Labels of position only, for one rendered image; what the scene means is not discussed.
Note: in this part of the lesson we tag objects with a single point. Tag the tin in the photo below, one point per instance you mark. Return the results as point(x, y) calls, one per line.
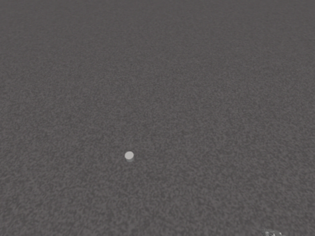
point(129, 156)

